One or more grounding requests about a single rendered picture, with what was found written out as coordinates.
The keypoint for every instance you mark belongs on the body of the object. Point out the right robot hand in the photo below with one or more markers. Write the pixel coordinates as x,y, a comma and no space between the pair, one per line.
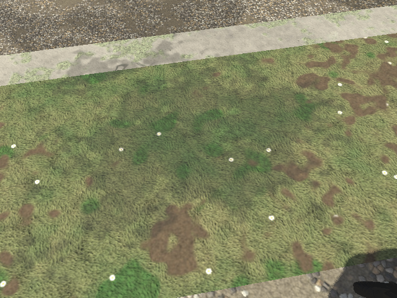
370,289

